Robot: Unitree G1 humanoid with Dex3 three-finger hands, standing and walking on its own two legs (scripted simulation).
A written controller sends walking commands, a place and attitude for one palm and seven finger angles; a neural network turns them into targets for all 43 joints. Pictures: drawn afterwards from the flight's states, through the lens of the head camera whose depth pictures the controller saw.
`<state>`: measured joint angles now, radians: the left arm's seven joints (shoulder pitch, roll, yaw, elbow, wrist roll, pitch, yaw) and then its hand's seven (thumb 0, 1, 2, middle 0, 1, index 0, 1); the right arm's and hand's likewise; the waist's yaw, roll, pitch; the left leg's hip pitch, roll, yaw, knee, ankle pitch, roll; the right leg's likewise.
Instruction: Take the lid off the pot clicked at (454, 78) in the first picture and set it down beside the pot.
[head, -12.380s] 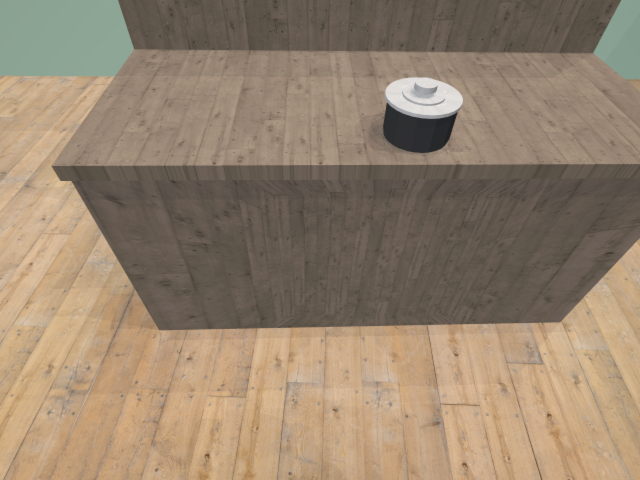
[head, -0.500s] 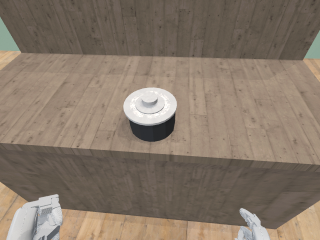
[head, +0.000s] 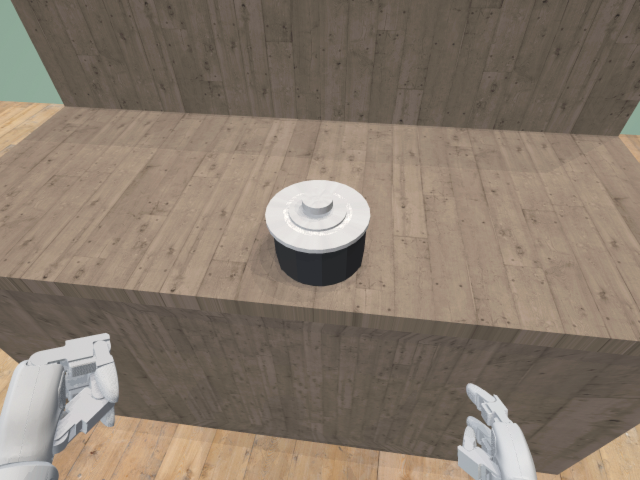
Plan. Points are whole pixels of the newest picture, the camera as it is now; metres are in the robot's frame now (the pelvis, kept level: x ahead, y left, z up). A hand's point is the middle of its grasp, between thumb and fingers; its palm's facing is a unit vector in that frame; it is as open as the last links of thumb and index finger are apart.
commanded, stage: raise the hand higher, near the body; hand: left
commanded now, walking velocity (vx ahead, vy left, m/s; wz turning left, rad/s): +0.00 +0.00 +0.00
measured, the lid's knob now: (317, 201) +0.49 +0.08 +0.09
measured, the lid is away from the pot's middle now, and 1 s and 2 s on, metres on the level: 0.00 0.00 0.00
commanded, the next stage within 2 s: reach forward and open the fingers in 0.06 s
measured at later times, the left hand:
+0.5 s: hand (88, 367) +0.18 +0.26 +0.12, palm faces -0.06 -0.04 -1.00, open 3.0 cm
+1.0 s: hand (109, 316) +0.22 +0.25 +0.15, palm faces -0.12 +0.02 -0.99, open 8.4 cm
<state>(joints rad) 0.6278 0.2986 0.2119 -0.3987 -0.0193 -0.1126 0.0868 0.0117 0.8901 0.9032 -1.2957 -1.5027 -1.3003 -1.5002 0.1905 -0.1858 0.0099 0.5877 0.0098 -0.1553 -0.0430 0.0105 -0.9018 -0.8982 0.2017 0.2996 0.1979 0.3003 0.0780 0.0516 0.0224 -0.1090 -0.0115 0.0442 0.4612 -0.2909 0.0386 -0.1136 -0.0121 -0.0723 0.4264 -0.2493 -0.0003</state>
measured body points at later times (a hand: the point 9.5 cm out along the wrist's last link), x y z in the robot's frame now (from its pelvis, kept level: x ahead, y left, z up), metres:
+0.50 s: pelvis -0.02 +0.00 +0.00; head -0.01 -0.06 +0.44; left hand +0.18 +0.26 +0.17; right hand +0.20 -0.22 -0.10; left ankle -0.02 +0.09 -0.74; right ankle -0.01 -0.12 -0.74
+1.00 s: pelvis -0.04 -0.01 +0.00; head -0.03 -0.06 +0.45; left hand +0.22 +0.25 +0.20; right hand +0.17 -0.24 -0.10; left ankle -0.02 +0.09 -0.74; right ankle -0.01 -0.12 -0.74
